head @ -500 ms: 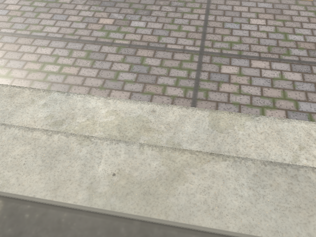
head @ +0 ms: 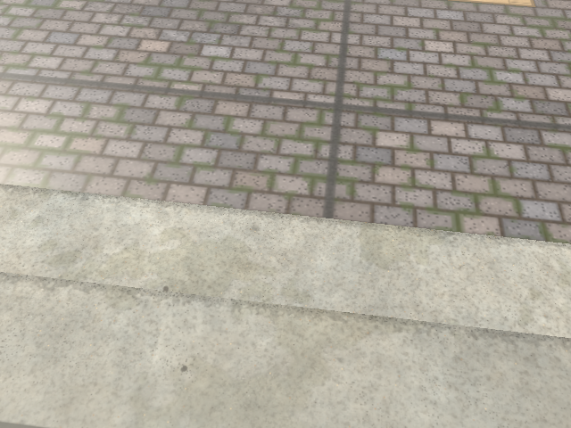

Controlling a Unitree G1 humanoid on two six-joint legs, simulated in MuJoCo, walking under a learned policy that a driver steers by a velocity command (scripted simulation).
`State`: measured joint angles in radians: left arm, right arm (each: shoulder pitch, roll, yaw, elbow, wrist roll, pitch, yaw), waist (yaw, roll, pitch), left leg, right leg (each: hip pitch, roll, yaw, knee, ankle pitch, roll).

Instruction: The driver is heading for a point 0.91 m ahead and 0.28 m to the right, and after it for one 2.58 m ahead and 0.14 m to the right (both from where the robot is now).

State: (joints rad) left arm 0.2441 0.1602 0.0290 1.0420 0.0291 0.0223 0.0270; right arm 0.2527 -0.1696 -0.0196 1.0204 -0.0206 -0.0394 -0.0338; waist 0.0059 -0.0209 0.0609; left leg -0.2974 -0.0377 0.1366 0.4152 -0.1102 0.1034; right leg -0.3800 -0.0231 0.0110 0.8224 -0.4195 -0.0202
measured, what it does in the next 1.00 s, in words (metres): steps on the spot, turning right: right foot, then left foot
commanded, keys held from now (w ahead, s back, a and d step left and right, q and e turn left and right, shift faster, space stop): e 0.56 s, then w+e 0.24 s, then w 0.20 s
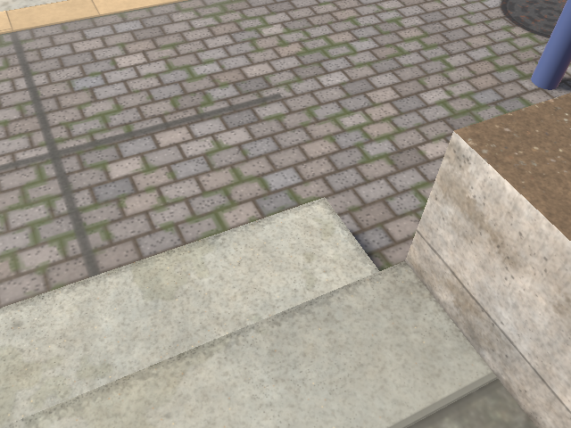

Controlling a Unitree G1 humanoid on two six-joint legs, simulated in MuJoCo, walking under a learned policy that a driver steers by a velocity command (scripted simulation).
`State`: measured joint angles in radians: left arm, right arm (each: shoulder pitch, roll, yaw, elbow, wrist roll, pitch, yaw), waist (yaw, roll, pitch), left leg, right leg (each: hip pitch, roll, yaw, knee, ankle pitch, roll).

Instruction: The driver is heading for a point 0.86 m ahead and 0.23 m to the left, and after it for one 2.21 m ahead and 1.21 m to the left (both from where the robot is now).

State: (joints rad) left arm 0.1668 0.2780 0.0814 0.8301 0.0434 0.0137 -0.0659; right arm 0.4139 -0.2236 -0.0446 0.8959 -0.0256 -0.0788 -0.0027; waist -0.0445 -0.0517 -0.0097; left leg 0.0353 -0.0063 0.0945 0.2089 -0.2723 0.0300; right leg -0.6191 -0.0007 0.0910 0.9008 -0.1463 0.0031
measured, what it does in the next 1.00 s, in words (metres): walks ahead, turning left: right foot, then left foot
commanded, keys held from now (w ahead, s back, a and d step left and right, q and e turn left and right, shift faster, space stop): w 0.14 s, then w+q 0.86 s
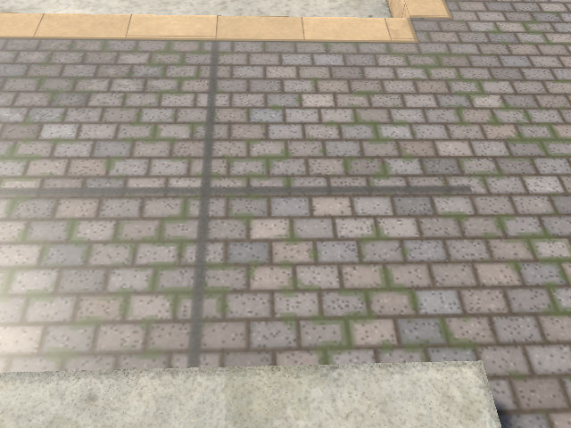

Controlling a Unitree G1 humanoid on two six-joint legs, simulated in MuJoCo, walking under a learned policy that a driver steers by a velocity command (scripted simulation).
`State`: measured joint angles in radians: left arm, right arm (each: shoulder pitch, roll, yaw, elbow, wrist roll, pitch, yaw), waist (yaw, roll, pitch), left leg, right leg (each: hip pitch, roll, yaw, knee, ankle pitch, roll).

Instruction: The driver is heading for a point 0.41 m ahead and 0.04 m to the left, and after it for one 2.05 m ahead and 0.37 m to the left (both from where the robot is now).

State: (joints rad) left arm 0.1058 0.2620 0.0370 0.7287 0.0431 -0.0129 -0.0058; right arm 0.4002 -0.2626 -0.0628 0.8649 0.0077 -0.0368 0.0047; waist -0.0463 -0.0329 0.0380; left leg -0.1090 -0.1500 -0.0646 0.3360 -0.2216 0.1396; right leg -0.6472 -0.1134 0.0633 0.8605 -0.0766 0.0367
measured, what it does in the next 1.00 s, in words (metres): goes down, turning left: right foot, then left foot 0.16 m lower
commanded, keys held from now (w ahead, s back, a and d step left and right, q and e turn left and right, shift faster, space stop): w+q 0.74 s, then w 0.10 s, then w+e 0.16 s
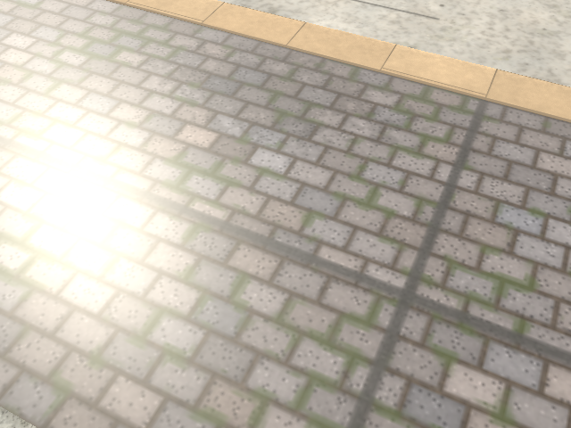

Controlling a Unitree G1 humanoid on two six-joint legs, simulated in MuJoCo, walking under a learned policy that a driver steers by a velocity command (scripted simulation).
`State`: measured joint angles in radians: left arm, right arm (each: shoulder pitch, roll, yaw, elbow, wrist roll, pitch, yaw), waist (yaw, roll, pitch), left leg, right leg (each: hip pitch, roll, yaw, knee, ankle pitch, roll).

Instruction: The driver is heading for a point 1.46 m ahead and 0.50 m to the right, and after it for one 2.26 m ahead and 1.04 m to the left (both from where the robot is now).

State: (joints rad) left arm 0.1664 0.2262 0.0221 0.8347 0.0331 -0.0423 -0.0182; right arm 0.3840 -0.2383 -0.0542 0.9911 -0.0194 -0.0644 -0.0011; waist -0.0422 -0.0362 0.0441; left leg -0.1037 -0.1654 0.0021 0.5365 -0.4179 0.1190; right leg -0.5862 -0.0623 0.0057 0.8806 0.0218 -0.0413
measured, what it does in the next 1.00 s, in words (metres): goes down, turning right: right foot 0.16 m lower, then left foot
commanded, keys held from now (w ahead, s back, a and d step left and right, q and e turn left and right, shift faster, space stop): w+e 0.94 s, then w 0.06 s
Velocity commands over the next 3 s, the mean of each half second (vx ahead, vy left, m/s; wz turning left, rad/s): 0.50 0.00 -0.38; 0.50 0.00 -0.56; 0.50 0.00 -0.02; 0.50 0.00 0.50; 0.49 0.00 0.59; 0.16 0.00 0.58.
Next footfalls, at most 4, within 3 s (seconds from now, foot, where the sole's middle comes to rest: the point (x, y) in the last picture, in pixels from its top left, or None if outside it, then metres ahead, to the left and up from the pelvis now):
0.28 right None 0.35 -0.19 -0.91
0.72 left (318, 397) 0.62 -0.07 -0.91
1.18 right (437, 367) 0.68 -0.40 -0.91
1.74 left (411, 264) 1.02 -0.39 -0.91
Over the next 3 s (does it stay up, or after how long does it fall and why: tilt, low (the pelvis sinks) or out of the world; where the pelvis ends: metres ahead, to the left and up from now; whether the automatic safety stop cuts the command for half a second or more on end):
stays up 1.38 -0.47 -0.14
